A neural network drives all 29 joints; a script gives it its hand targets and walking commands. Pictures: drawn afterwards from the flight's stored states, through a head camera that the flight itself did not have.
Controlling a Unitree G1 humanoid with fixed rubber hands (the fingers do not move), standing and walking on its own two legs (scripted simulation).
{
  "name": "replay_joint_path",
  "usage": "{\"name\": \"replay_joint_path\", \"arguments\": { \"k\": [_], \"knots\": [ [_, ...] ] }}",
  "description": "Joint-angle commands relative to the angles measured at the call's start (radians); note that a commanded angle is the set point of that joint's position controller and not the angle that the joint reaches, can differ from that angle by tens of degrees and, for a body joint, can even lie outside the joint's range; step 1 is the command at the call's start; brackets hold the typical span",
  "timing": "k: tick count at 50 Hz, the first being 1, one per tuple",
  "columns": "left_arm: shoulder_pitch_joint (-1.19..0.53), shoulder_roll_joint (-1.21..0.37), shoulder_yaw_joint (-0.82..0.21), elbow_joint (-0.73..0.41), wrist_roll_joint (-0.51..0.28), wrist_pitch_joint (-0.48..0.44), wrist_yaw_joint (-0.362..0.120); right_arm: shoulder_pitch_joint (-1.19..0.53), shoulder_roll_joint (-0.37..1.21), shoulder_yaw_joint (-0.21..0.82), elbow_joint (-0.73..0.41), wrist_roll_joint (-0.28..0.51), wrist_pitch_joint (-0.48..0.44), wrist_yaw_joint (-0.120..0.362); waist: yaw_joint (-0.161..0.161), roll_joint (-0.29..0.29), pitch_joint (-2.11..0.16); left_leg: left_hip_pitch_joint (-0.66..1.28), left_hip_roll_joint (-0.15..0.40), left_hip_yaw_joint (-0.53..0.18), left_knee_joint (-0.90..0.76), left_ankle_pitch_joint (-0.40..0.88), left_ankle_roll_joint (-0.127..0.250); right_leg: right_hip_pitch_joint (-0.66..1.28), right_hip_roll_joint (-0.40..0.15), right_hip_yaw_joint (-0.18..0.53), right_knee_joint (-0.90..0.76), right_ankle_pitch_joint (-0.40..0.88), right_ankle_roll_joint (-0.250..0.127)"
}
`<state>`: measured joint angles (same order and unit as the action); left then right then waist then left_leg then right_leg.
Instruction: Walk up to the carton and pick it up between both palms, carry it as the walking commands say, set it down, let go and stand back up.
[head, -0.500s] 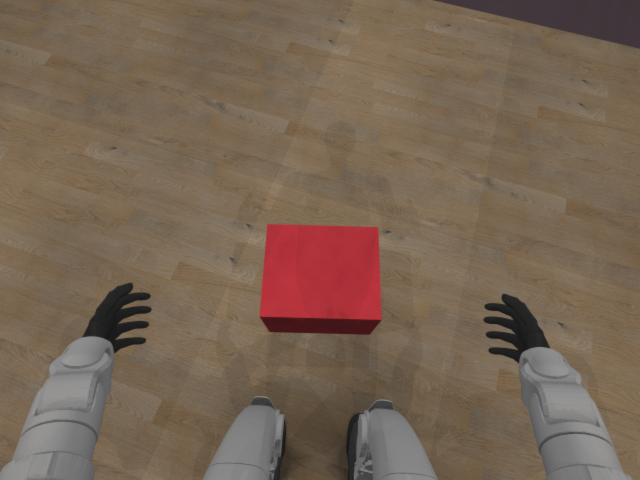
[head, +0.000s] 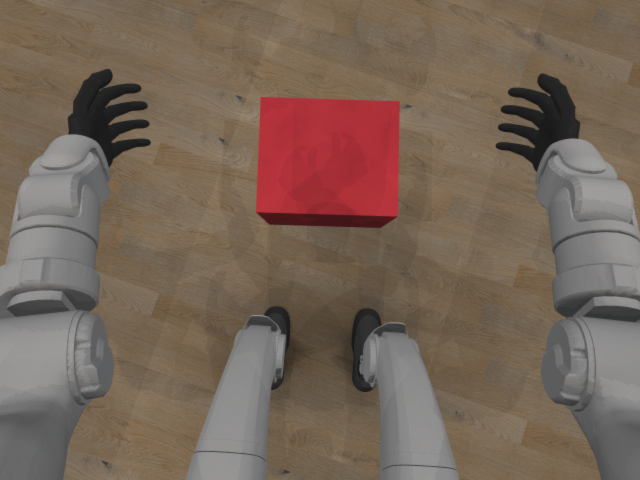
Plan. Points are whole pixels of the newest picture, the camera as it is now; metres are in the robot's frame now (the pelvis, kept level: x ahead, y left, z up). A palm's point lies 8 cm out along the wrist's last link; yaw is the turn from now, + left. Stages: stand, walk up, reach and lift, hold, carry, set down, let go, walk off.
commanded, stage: reach and lift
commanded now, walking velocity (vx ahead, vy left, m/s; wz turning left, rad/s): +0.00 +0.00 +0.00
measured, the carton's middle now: (327, 169) +0.57 +0.02 -0.56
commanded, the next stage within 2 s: none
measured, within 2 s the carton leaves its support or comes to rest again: neither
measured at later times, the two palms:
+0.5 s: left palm (135, 85) +0.56 +0.28 -0.15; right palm (510, 89) +0.58 -0.21 -0.15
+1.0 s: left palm (177, 127) +0.55 +0.27 -0.28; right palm (467, 125) +0.58 -0.20 -0.28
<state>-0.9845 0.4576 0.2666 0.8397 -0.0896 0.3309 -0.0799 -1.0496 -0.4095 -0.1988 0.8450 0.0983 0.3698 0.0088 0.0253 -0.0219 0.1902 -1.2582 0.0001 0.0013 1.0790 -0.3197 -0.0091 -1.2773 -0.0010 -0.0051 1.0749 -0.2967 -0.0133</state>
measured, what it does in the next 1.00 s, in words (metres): lowers itself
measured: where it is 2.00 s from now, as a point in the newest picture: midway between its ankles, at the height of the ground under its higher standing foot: (319, 363)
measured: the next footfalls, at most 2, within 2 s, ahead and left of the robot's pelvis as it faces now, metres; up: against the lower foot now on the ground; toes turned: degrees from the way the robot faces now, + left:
none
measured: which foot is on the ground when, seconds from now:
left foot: down 0.00-1.00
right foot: down 0.00-1.00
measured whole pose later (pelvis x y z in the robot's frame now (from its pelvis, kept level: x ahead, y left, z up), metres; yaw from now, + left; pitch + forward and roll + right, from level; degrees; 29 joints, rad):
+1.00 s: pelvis -0.02 +0.01 -0.17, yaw +0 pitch +40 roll +0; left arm -1.47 0.51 0.29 0.95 -0.14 0.30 -0.02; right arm -1.56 -0.51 -0.24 0.98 0.12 0.31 -0.02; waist 0.03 -0.01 0.29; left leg -1.95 -0.03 -0.02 1.76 -0.52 -0.01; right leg -1.97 0.03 0.03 1.75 -0.49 0.02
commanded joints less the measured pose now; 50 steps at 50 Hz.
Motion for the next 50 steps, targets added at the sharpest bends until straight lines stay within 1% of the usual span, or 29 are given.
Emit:
{"name": "replay_joint_path", "arguments": {
  "k": [1, 3, 4, 7, 10, 13, 18, 19, 22, 23, 24, 25, 27, 28, 29, 30, 35, 36, 37, 38, 41, 42, 43, 44, 46, 47, 48, 49, 50],
  "knots": [
    [-0.386, 0.212, 0.04, -0.109, -0.011, -0.035, 0.002, -0.37, -0.191, -0.052, -0.096, -0.001, -0.044, -0.004, 0.01, 0.029, -1.141, 0.317, -0.042, 0.063, -0.099, 0.187, -0.001, 0.616, 0.041, 0.02, -0.089, 0.19, 0.041],
    [-0.4, 0.239, 0.05, -0.077, -0.005, -0.04, 0.019, -0.406, -0.227, -0.071, -0.062, 0.0, -0.05, 0.01, 0.032, 0.042, -1.216, 0.439, -0.044, 0.04, -0.09, 0.221, -0.003, 0.552, 0.054, -0.015, -0.061, 0.167, 0.043],
    [-0.485, 0.288, 0.097, -0.124, 0.011, -0.057, 0.03, -0.478, -0.222, -0.059, -0.075, 0.013, -0.06, 0.012, 0.084, 0.02, -1.274, 0.446, -0.046, 0.052, -0.077, 0.216, -0.003, 0.534, 0.055, -0.006, -0.053, 0.144, 0.048],
    [-0.507, 0.217, 0.065, -0.055, -0.007, -0.053, 0.021, -0.509, -0.222, -0.07, 0.005, -0.005, -0.07, 0.021, 0.032, -0.024, -1.223, 0.33, -0.045, 0.052, -0.079, 0.232, 0.001, 0.532, 0.061, -0.022, -0.036, 0.212, 0.037],
    [-0.582, 0.21, 0.093, -0.047, 0.019, -0.059, 0.024, -0.593, -0.219, -0.085, 0.017, 0.004, -0.083, 0.017, 0.063, 0.054, -1.348, 0.438, -0.051, 0.065, -0.038, 0.357, -0.007, 0.46, 0.065, -0.017, -0.031, 0.25, 0.027],
    [-0.575, 0.195, 0.123, -0.01, 0.015, -0.078, 0.017, -0.644, -0.215, -0.095, 0.0, -0.022, -0.103, 0.033, 0.06, -0.063, -1.319, 0.267, -0.051, 0.055, -0.029, 0.354, -0.007, 0.47, 0.06, -0.014, -0.007, 0.346, 0.035],
    [-0.571, 0.183, 0.079, -0.106, 0.005, -0.059, 0.026, -0.578, -0.292, -0.154, -0.02, -0.041, -0.097, 0.04, 0.006, 0.043, -1.519, 0.617, -0.045, 0.009, -0.011, 0.569, -0.007, 0.39, 0.076, -0.064, -0.01, 0.396, 0.028],
    [-0.584, 0.183, 0.101, -0.108, 0.013, -0.059, 0.036, -0.59, -0.282, -0.14, -0.029, -0.029, -0.102, 0.049, 0.039, 0.074, -1.572, 0.707, -0.043, 0.001, 0.021, 0.659, -0.01, 0.373, 0.068, -0.043, -0.017, 0.441, 0.021],
    [-0.674, 0.192, 0.091, -0.196, -0.034, -0.06, 0.041, -0.653, -0.279, -0.123, -0.087, -0.028, -0.105, 0.05, 0.021, -0.004, -1.676, 0.717, -0.047, -0.011, 0.046, 0.681, -0.002, 0.457, 0.079, -0.049, 0.012, 0.488, 0.015],
    [-0.658, 0.201, 0.113, -0.211, -0.027, -0.063, 0.045, -0.661, -0.282, -0.122, -0.163, 0.005, -0.109, 0.048, 0.067, 0.038, -1.747, 0.779, -0.051, -0.009, 0.05, 0.725, -0.003, 0.497, 0.079, -0.039, 0.025, 0.513, 0.019],
    [-0.651, 0.233, 0.117, -0.216, -0.024, -0.06, 0.046, -0.654, -0.295, -0.134, -0.19, -0.005, -0.111, 0.036, 0.049, -0.015, -1.798, 0.765, -0.051, -0.011, 0.078, 0.697, 0.01, 0.559, 0.078, -0.039, 0.047, 0.547, 0.025],
    [-0.679, 0.256, 0.134, -0.243, -0.025, -0.063, 0.051, -0.673, -0.271, -0.1, -0.19, 0.027, -0.105, 0.025, 0.092, -0.036, -1.814, 0.656, -0.053, -0.001, 0.06, 0.69, 0.012, 0.692, 0.072, -0.008, 0.084, 0.656, 0.016],
    [-0.677, 0.288, 0.136, -0.292, -0.048, -0.078, 0.061, -0.672, -0.35, -0.155, -0.245, 0.011, -0.12, 0.007, 0.059, -0.033, -1.865, 0.584, -0.057, -0.01, 0.102, 0.737, 0.003, 0.734, 0.076, -0.008, 0.152, 0.75, 0.022],
    [-0.652, 0.239, 0.104, -0.199, -0.039, -0.076, 0.059, -0.631, -0.33, -0.153, -0.168, -0.002, -0.124, 0.01, 0.038, 0.023, -1.707, 0.599, -0.049, -0.02, 0.106, 0.708, 0.012, 0.558, 0.07, -0.025, 0.13, 0.63, 0.038],
    [-0.755, 0.222, 0.053, -0.274, -0.049, -0.076, 0.051, -0.684, -0.323, -0.134, -0.214, 0.018, -0.125, 0.009, 0.011, 0.066, -1.69, 0.649, -0.043, -0.023, 0.137, 0.703, 0.01, 0.451, 0.071, -0.033, 0.134, 0.551, 0.029],
    [-0.74, 0.215, 0.051, -0.209, -0.033, -0.069, 0.048, -0.666, -0.296, -0.106, -0.107, 0.032, -0.115, 0.022, 0.054, 0.086, -1.588, 0.635, -0.04, -0.02, 0.145, 0.628, 0.005, 0.341, 0.069, -0.037, 0.129, 0.415, 0.023],
    [-0.654, 0.204, 0.087, 0.024, -0.034, -0.069, 0.036, -0.718, -0.29, -0.106, 0.002, 0.006, -0.123, 0.016, 0.057, -0.021, -1.412, 0.162, -0.053, 0.029, 0.273, 0.395, -0.012, 0.28, 0.061, -0.015, 0.266, 0.347, 0.025],
    [-0.649, 0.172, 0.048, 0.047, -0.048, -0.067, 0.028, -0.68, -0.279, -0.114, 0.073, -0.007, -0.12, 0.015, 0.006, -0.067, -1.346, 0.028, -0.04, 0.025, 0.287, 0.313, -0.018, 0.294, 0.06, -0.014, 0.319, 0.341, 0.022],
    [-0.699, 0.202, 0.068, -0.002, -0.031, -0.08, 0.027, -0.724, -0.265, -0.111, 0.02, 0.0, -0.128, 0.0, 0.032, -0.032, -1.381, -0.013, -0.052, 0.053, 0.313, 0.29, -0.022, 0.299, 0.056, -0.01, 0.338, 0.343, 0.029],
    [-0.717, 0.166, 0.016, 0.026, -0.053, -0.075, 0.03, -0.749, -0.289, -0.123, 0.062, -0.025, -0.125, -0.004, -0.026, -0.021, -1.324, -0.059, -0.046, 0.047, 0.345, 0.253, -0.035, 0.183, 0.06, -0.023, 0.363, 0.269, 0.025],
    [-0.721, 0.236, 0.059, 0.12, -0.011, -0.057, 0.044, -0.746, -0.223, -0.088, 0.187, -0.006, -0.089, 0.004, 0.035, -0.002, -1.242, -0.111, -0.048, 0.056, 0.396, 0.161, -0.028, 0.008, 0.052, -0.029, 0.401, 0.102, 0.033],
    [-0.747, 0.223, 0.056, 0.103, -0.017, -0.053, 0.044, -0.747, -0.26, -0.107, 0.154, -0.025, -0.09, -0.005, -0.003, 0.024, -1.289, -0.164, -0.038, 0.062, 0.423, 0.061, -0.033, 0.002, 0.05, -0.042, 0.45, 0.036, 0.034],
    [-0.731, 0.252, 0.058, 0.05, -0.012, -0.056, 0.049, -0.775, -0.223, -0.079, 0.086, -0.001, -0.088, -0.006, 0.058, -0.004, -1.349, -0.127, -0.04, 0.064, 0.404, 0.086, -0.035, 0.045, 0.054, -0.048, 0.446, 0.048, 0.036],
    [-0.733, 0.239, 0.036, 0.094, -0.034, -0.053, 0.049, -0.756, -0.253, -0.086, 0.162, -0.004, -0.085, -0.006, 0.032, -0.025, -1.32, -0.165, -0.04, 0.064, 0.435, 0.089, -0.037, 0.018, 0.053, -0.045, 0.469, 0.046, 0.029],
    [-0.728, 0.273, 0.071, 0.078, -0.039, -0.056, 0.052, -0.753, -0.226, -0.042, 0.148, -0.007, -0.076, -0.017, 0.05, -0.084, -1.349, -0.284, -0.051, 0.095, 0.479, 0.092, -0.036, 0.088, 0.047, -0.028, 0.506, 0.109, 0.038],
    [-0.696, 0.255, 0.061, 0.077, -0.018, -0.062, 0.054, -0.742, -0.239, -0.067, 0.073, 0.006, -0.082, -0.021, 0.042, -0.007, -1.43, -0.197, -0.04, 0.095, 0.484, 0.127, -0.034, 0.077, 0.054, -0.045, 0.527, 0.126, 0.044],
    [-0.717, 0.286, 0.066, 0.069, -0.025, -0.062, 0.062, -0.753, -0.262, -0.06, 0.075, 0.009, -0.081, -0.029, 0.053, 0.009, -1.467, -0.161, -0.044, 0.092, 0.543, 0.155, -0.036, 0.0, 0.054, -0.046, 0.563, 0.11, 0.051],
    [-0.796, 0.306, 0.039, -0.121, -0.071, -0.066, 0.069, -0.804, -0.302, -0.059, -0.108, 0.032, -0.091, -0.041, 0.016, -0.033, -1.66, -0.063, -0.047, 0.077, 0.561, 0.19, -0.024, 0.111, 0.062, -0.065, 0.58, 0.158, 0.048],
    [-0.812, 0.335, 0.028, -0.137, -0.074, -0.054, 0.081, -0.804, -0.34, -0.059, -0.116, 0.043, -0.073, -0.052, 0.027, 0.023, -1.705, -0.033, -0.046, 0.096, 0.565, 0.168, -0.022, 0.135, 0.06, -0.056, 0.586, 0.136, 0.044]
  ]
}}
